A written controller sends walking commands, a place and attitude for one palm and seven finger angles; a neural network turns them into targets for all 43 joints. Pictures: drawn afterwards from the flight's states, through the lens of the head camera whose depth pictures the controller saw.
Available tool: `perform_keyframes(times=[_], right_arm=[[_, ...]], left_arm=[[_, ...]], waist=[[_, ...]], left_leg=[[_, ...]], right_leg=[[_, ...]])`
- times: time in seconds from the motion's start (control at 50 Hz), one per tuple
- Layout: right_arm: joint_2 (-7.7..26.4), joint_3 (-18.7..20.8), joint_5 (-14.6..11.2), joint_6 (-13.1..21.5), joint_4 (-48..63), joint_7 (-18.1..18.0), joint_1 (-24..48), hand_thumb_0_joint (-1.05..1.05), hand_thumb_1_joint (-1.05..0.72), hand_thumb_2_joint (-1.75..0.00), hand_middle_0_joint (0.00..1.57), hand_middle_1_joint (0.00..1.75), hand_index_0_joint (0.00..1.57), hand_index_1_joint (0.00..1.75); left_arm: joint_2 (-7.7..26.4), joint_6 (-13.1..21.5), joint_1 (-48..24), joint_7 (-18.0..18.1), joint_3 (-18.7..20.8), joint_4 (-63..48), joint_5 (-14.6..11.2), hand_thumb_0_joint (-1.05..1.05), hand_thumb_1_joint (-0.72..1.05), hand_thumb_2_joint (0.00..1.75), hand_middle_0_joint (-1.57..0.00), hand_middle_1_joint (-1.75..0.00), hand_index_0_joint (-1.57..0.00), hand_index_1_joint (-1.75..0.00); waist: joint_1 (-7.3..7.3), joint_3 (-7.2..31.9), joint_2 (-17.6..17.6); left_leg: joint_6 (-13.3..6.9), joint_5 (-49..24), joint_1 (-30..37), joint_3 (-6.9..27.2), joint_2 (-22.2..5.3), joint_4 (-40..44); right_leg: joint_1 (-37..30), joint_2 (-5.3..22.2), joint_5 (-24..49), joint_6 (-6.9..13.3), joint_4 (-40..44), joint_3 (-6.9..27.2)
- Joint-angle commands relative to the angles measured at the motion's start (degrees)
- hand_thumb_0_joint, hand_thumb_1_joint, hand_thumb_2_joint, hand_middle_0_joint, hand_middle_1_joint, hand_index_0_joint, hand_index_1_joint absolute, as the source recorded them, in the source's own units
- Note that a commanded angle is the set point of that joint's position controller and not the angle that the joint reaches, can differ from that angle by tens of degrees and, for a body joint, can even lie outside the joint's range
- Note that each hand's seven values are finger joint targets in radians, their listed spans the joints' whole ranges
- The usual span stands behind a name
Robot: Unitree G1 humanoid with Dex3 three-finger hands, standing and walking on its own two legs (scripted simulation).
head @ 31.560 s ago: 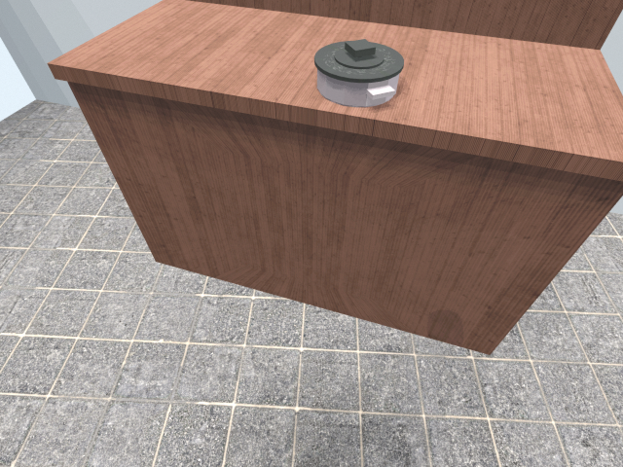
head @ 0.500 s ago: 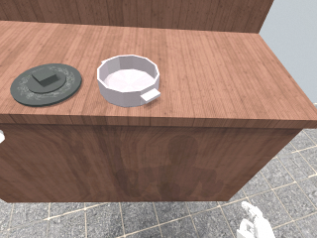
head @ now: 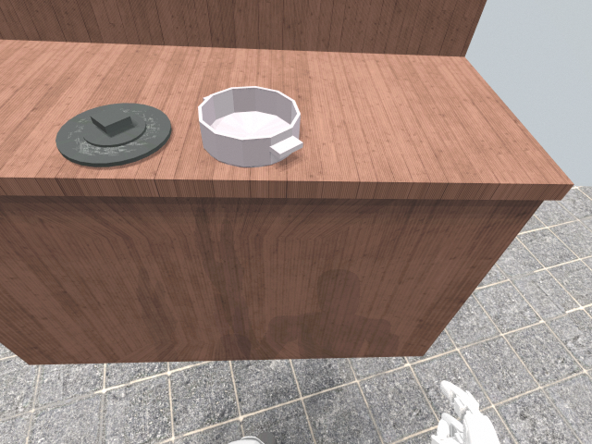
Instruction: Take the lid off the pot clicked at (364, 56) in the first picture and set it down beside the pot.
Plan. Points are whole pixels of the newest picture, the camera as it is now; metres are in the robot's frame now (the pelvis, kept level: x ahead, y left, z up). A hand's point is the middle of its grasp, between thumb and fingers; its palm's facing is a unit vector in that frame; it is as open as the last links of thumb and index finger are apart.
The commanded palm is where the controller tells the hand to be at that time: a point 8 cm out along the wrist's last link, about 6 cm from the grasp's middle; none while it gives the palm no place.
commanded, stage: step back with the hand held close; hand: left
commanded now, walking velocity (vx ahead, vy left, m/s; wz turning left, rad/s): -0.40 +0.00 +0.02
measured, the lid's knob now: (111, 119) +0.60 +0.36 +0.12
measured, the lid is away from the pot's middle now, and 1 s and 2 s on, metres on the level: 0.24 0.24 0.24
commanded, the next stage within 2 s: stop stepping back and stand still in 0.04 s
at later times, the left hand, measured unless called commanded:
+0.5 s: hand out of the picture +0.07 +0.25 +0.32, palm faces +0.51 -0.78 -0.37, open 7.4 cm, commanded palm +0.03 +0.31 +0.30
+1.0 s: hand out of the picture +0.12 +0.28 +0.24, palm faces +0.38 -0.81 -0.45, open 7.4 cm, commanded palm none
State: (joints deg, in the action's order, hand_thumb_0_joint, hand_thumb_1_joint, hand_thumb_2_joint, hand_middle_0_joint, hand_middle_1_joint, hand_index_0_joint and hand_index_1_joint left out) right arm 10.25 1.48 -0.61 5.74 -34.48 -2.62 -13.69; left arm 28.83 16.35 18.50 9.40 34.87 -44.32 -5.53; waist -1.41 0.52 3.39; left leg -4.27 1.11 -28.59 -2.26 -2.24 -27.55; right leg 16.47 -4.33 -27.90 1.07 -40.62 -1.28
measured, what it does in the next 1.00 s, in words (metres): walks backwards: right foot, then left foot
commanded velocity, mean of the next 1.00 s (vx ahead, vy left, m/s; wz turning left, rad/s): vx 0.05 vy -0.06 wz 0.01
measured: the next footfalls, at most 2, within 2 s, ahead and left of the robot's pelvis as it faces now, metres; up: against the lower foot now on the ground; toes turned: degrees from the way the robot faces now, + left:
right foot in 0.04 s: +0.00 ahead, -0.14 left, +0.00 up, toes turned -2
left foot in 0.22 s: -0.02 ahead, +0.16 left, +0.00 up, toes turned -1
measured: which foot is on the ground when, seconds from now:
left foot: down 0.00-0.04, up 0.06-0.20, down 0.22-1.00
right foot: up 0.00-0.02, down 0.04-0.26, up 0.28-0.42, down 0.44-0.66, up 0.68-0.92, down 0.94-1.00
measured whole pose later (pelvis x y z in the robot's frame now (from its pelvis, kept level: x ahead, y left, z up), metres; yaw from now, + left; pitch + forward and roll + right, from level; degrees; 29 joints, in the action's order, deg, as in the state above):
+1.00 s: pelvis -0.11 +0.06 +0.01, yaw -1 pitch +1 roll -2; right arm 10.8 -0.3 -1.3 9.1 -41.9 0.5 -13.1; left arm 26.3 13.8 17.2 4.4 22.5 -30.0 -1.1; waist 0.3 2.4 2.3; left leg -1.0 13.3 -21.5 0.4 -0.9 -33.7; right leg 14.6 -0.8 -13.0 0.5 -28.3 -3.6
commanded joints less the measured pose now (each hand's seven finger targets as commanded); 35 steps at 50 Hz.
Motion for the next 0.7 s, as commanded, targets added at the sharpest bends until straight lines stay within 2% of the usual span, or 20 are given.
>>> perform_keyframes(times=[0.0, 0.02, 0.06, 0.1, 0.12, 0.14, 0.16, 0.18, 0.22, 0.26, 0.38, 0.42, 0.46, 0.5, 0.58, 0.6, 0.62, 0.64, 0.66, 0.68], right_arm=[[6.74, 2.91, 0.27, 1.37, 6.66, 0.01, 3.87, 0.00, -0.90, -0.90, 0.20, 0.30, 0.20, 0.30], [6.19, 2.04, 0.87, 1.86, 5.85, 0.13, 3.85, 0.00, -0.90, -0.90, 0.20, 0.30, 0.20, 0.30], [6.47, 2.46, -0.74, 1.61, 6.84, 0.10, 6.15, 0.00, -0.90, -0.90, 0.20, 0.30, 0.20, 0.30], [6.20, 1.48, -0.84, 1.03, 8.02, -0.44, 8.27, 0.00, -0.90, -0.90, 0.20, 0.30, 0.20, 0.30], [15.14, 5.68, 0.70, 5.88, -12.94, 1.39, -0.06, 0.00, -0.90, -0.90, 0.20, 0.30, 0.20, 0.30], [6.05, 2.60, -2.85, 1.84, 10.74, 1.45, 9.76, 0.00, -0.90, -0.90, 0.20, 0.30, 0.20, 0.30], [8.69, 1.20, -1.40, 3.28, 9.39, -1.05, 8.84, 0.00, -0.90, -0.90, 0.20, 0.30, 0.20, 0.30], [8.56, 1.48, -1.23, 3.54, 9.81, -0.99, 6.88, 0.00, -0.90, -0.90, 0.20, 0.30, 0.20, 0.30], [9.78, 2.21, -2.13, 3.08, 12.02, 0.20, 7.96, 0.00, -0.90, -0.90, 0.20, 0.30, 0.20, 0.30], [7.30, 1.65, -0.49, 4.66, 11.93, -0.03, 7.05, 0.00, -0.90, -0.90, 0.20, 0.30, 0.20, 0.30], [7.52, 1.91, -0.21, 3.66, 8.28, -0.68, 5.20, 0.00, -0.90, -0.90, 0.20, 0.30, 0.20, 0.30], [7.50, 1.91, 0.69, 2.93, 6.74, -1.28, 4.79, 0.00, -0.90, -0.90, 0.20, 0.30, 0.20, 0.30], [7.52, 2.12, -0.42, 1.59, 5.66, -1.49, 5.13, 0.00, -0.90, -0.90, 0.20, 0.30, 0.20, 0.30], [7.44, 1.20, -1.06, 0.36, 5.74, -0.95, 6.11, 0.00, -0.90, -0.90, 0.20, 0.30, 0.20, 0.30], [7.36, 0.11, -1.02, 0.31, 7.00, -1.47, 7.68, 0.00, -0.90, -0.90, 0.20, 0.30, 0.20, 0.30], [8.38, 0.17, -0.98, 1.12, 7.85, -1.71, 8.00, 0.00, -0.90, -0.90, 0.20, 0.30, 0.20, 0.30], [9.78, 0.44, -0.98, 2.05, 9.36, -1.71, 8.32, 0.00, -0.90, -0.90, 0.20, 0.30, 0.20, 0.30], [9.56, 0.90, -0.25, 2.40, 9.37, -0.99, 6.70, 0.00, -0.90, -0.90, 0.20, 0.30, 0.20, 0.30], [6.47, 0.72, -0.72, 4.18, 9.60, -0.26, 6.33, 0.00, -0.90, -0.90, 0.20, 0.30, 0.20, 0.30], [7.61, 1.09, -0.52, 4.91, 8.70, 0.53, 6.66, 0.00, -0.90, -0.90, 0.20, 0.30, 0.20, 0.30]], left_arm=[[11.20, 2.41, -6.81, 0.06, 2.80, -6.04, 0.46, 0.00, 0.90, 0.90, -0.20, -0.30, -0.20, -0.30], [13.39, 3.13, -7.93, 0.38, 4.10, -6.56, 0.96, 0.00, 0.90, 0.90, -0.20, -0.30, -0.20, -0.30], [10.12, 1.20, -7.98, -0.87, 1.87, -5.67, 1.28, 0.00, 0.90, 0.90, -0.20, -0.30, -0.20, -0.30], [9.16, 0.91, -7.78, -1.35, 1.28, -5.43, 1.39, 0.00, 0.90, 0.90, -0.20, -0.30, -0.20, -0.30], [-11.84, -9.09, -1.78, -9.14, -26.11, 51.02, 4.47, 0.00, 0.90, 0.90, -0.20, -0.30, -0.20, -0.30], [12.50, -1.06, -20.82, -4.12, 0.48, -18.32, 1.37, 0.00, 0.90, 0.90, -0.20, -0.30, -0.20, -0.30], [17.45, 2.85, -15.78, -2.58, 6.15, -14.21, 0.65, 0.00, 0.90, 0.90, -0.20, -0.30, -0.20, -0.30], [12.67, 2.41, -1.85, -1.89, 6.70, -9.82, -0.11, 0.00, 0.90, 0.90, -0.20, -0.30, -0.20, -0.30], [11.15, 2.96, 0.94, -2.19, 5.89, -18.79, -0.94, 0.00, 0.90, 0.90, -0.20, -0.30, -0.20, -0.30], [11.79, 2.45, 1.45, -1.64, 8.48, -21.84, -0.71, 0.00, 0.90, 0.90, -0.20, -0.30, -0.20, -0.30], [9.40, -0.12, -1.50, -0.09, 4.96, -9.92, 0.88, 0.00, 0.90, 0.90, -0.20, -0.30, -0.20, -0.30], [10.08, -0.83, -5.33, -0.02, 4.14, -3.65, 0.81, 0.00, 0.90, 0.90, -0.20, -0.30, -0.20, -0.30], [10.11, -1.82, -6.76, 0.11, 3.16, -0.75, 0.19, 0.00, 0.90, 0.90, -0.20, -0.30, -0.20, -0.30], [7.93, -2.63, -8.42, -0.38, 0.58, 2.44, -0.02, 0.00, 0.90, 0.90, -0.20, -0.30, -0.20, -0.30], [6.02, -2.65, -12.08, -0.67, -3.47, 0.47, 0.78, 0.00, 0.90, 0.90, -0.20, -0.30, -0.20, -0.30], [5.81, -2.06, -12.43, -0.65, -3.50, -2.15, 0.54, 0.00, 0.90, 0.90, -0.20, -0.30, -0.20, -0.30], [6.07, -1.05, -13.59, -0.78, -3.52, -7.35, 0.17, 0.00, 0.90, 0.90, -0.20, -0.30, -0.20, -0.30], [8.25, -1.03, -13.29, -1.12, -1.44, -10.87, 0.78, 0.00, 0.90, 0.90, -0.20, -0.30, -0.20, -0.30], [8.60, -0.55, -14.97, -0.98, -0.29, -12.46, -0.22, 0.00, 0.90, 0.90, -0.20, -0.30, -0.20, -0.30], [9.04, -0.80, -11.36, -1.08, 0.37, -10.02, 0.14, 0.00, 0.90, 0.90, -0.20, -0.30, -0.20, -0.30]], waist=[[-0.89, 6.36, -7.93], [-0.54, 6.07, -11.79], [-0.19, 3.30, -18.21], [-0.32, -0.46, -13.11], [-4.58, 3.63, -2.58], [0.43, 2.40, -0.72], [-0.39, -1.44, -5.60], [1.25, 2.20, -1.69], [1.29, 8.59, 7.81], [0.88, 8.57, 19.17], [-0.60, 6.46, 6.69], [-1.18, 4.18, 1.64], [-0.23, 2.82, -13.93], [-0.53, -1.29, -13.08], [-1.25, -5.46, -6.65], [-1.01, -5.96, 0.72], [-1.17, -5.81, 13.20], [-0.33, 0.35, 16.13], [-0.97, -1.83, 13.12], [-0.26, -3.03, 5.90]], left_leg=[[6.29, 22.60, 13.65, 5.07, -2.04, -15.52], [6.64, 22.96, 13.42, 3.68, 1.68, -29.12], [4.67, 24.27, 5.24, 6.88, 0.43, -36.52], [4.55, 23.29, 5.24, 6.02, -1.21, -27.28], [4.81, 13.36, 4.38, 6.48, -3.98, -25.29], [4.54, 16.09, 10.96, 6.82, -2.00, -8.63], [3.15, 14.22, 9.46, 5.13, -0.85, 1.30], [1.13, 9.21, 10.82, 10.04, -5.13, 4.69], [-0.65, 8.87, 11.47, 16.90, -11.45, 9.52], [-0.42, 31.17, 6.95, 21.14, -12.34, 19.52], [2.60, 35.50, 6.60, 8.94, -4.26, 9.65], [2.56, 29.35, 9.29, 6.10, -1.59, -3.86], [3.69, 22.80, 6.50, 2.60, 1.43, -24.04], [3.12, 22.45, 0.68, 4.01, -0.10, -30.62], [1.38, 25.48, 14.59, 2.09, -1.15, -4.94], [-0.10, 32.24, 15.20, 8.00, -2.79, 3.89], [-2.90, 38.33, 19.42, 21.94, -10.55, 13.20], [-5.79, 38.48, 17.64, 28.91, -15.06, 18.71], [-7.23, 46.52, 12.65, 37.06, -17.80, 22.69], [-6.82, 47.54, 8.56, 35.94, -18.14, 23.67]], right_leg=[[9.13, 18.36, 5.51, 8.12, 29.49, 16.68], [12.78, 26.54, 20.59, 9.70, 33.03, 21.30], [9.46, 23.91, 29.50, 8.26, 27.18, 14.78], [6.61, 20.81, 37.28, 6.90, 21.63, 9.90], [10.09, 22.23, 40.30, 2.47, 11.45, 6.92], [3.41, 15.25, 32.14, 1.54, 15.85, 6.99], [4.00, 13.48, 26.12, 2.31, 13.73, 6.51], [1.84, 8.78, 20.19, 0.88, 10.83, 4.26], [-2.76, 1.97, 12.04, -2.00, 6.05, 0.42], [-1.02, 1.31, 1.07, -2.05, -4.30, 1.13], [-10.55, 1.66, 4.38, 1.27, 20.01, -0.86], [-3.75, 9.15, 0.91, 6.06, 25.86, 8.99], [2.30, 18.33, -15.55, 10.25, 32.69, 22.20], [2.59, 20.66, -10.40, 10.14, 32.16, 21.05], [9.87, 15.20, -12.01, 6.71, 24.69, 9.58], [10.43, 10.01, -9.61, 4.62, 17.19, 5.59], [15.22, 3.89, -4.14, 1.18, 4.04, -0.18], [13.03, -1.88, -3.74, -0.37, -13.50, -2.55], [15.22, 0.37, -2.73, -0.46, -20.10, 3.92], [14.84, 2.46, 0.64, -0.36, -21.07, 6.34]])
